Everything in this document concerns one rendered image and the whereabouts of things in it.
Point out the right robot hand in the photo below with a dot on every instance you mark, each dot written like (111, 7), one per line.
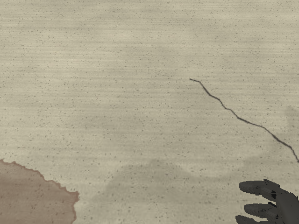
(285, 211)

